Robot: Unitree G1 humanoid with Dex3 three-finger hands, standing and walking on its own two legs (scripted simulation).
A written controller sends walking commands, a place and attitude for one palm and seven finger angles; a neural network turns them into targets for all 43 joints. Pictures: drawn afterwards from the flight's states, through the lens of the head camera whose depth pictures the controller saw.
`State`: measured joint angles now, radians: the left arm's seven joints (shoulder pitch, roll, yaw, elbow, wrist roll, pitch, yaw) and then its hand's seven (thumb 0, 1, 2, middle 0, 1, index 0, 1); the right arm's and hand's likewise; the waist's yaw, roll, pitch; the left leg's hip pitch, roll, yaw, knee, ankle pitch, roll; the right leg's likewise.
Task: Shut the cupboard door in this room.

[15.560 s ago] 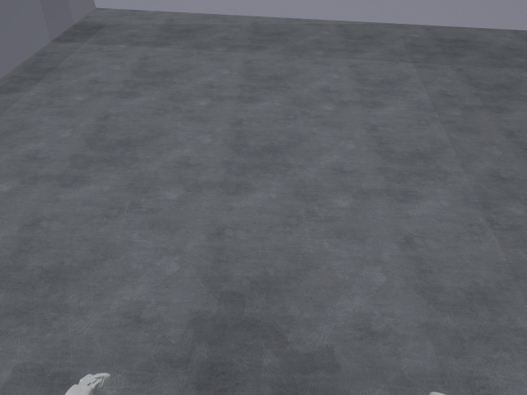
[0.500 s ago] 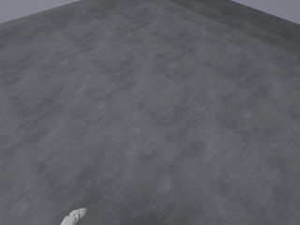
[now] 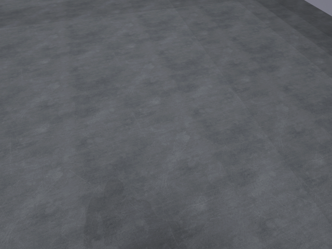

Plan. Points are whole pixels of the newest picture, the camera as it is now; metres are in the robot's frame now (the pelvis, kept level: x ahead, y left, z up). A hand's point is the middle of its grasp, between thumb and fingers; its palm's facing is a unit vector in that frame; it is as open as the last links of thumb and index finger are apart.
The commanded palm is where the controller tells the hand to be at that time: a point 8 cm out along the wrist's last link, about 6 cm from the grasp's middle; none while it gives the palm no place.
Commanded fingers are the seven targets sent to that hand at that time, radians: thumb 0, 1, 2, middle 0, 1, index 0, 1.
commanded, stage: turn or walk to find it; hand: left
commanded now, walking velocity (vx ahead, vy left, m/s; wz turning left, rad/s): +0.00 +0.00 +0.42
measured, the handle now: out of the picture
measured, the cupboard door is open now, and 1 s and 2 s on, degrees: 90 90 90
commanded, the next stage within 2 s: stand and wait in 1.14 s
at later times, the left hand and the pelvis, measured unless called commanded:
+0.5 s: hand out of the picture +0.06 +0.20 -0.15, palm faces +0.18 -0.94 -0.29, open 7.4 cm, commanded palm none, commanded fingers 0.00 0.90 0.90 -0.20 -0.30 -0.20 -0.30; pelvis -0.02 -0.02 +0.00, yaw +11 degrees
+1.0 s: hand out of the picture -0.11 +0.18 -0.18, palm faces +0.46 -0.85 -0.25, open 7.4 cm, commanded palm none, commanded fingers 0.00 0.90 0.90 -0.20 -0.30 -0.20 -0.30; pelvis -0.04 -0.02 -0.01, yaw +25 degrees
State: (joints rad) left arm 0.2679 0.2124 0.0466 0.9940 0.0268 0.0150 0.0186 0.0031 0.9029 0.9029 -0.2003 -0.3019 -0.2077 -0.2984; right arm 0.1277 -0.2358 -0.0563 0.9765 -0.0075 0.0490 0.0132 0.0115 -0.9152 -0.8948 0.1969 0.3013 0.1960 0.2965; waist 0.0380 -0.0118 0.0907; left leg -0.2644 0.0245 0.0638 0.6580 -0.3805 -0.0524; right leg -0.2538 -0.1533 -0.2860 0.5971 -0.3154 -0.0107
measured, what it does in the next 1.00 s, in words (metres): steps on the spot, turning left: left foot, then right foot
